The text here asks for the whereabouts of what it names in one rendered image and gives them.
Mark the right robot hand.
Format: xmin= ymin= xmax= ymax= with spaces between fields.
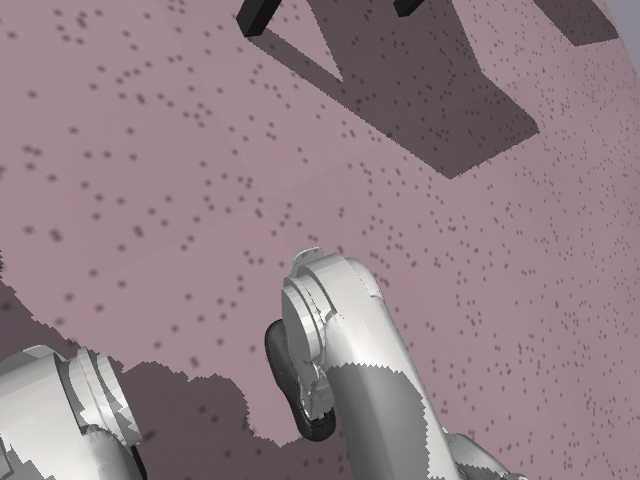
xmin=441 ymin=426 xmax=510 ymax=480

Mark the left robot foot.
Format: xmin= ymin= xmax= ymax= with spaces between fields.
xmin=130 ymin=445 xmax=147 ymax=480

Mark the right robot foot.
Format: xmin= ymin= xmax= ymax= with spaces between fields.
xmin=264 ymin=319 xmax=336 ymax=442

